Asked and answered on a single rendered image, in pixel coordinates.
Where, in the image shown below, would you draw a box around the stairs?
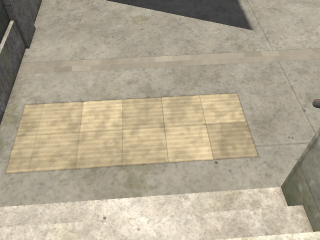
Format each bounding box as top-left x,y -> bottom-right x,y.
0,187 -> 320,240

